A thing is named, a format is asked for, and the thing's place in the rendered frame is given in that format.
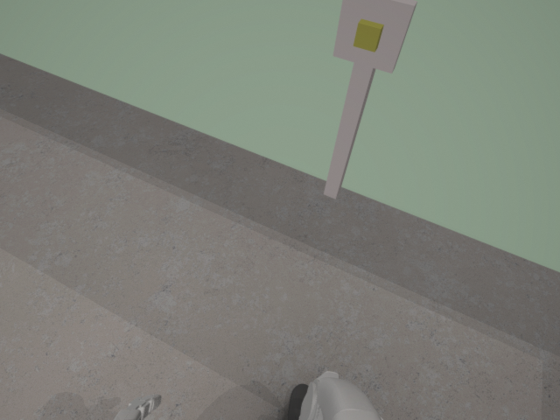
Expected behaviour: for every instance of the right robot shin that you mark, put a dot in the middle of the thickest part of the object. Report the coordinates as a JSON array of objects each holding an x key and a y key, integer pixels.
[{"x": 303, "y": 407}]

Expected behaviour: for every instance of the robot left hand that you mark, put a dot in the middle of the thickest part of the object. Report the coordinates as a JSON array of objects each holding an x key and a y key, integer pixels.
[{"x": 139, "y": 408}]

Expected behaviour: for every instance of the panel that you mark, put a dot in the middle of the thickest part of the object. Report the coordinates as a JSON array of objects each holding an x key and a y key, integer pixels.
[{"x": 395, "y": 15}]

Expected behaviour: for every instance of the button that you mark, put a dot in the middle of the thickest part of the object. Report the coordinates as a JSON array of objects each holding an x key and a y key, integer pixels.
[{"x": 368, "y": 35}]

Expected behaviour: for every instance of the robot right foot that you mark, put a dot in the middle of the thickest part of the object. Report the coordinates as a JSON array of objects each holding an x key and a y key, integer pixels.
[{"x": 296, "y": 399}]

